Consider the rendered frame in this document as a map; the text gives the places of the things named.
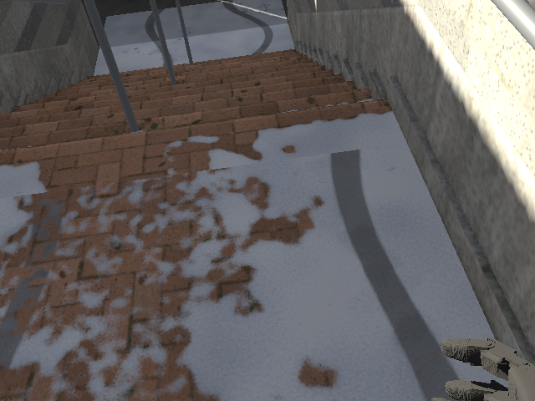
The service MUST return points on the robot right hand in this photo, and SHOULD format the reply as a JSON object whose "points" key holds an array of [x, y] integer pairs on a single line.
{"points": [[499, 360]]}

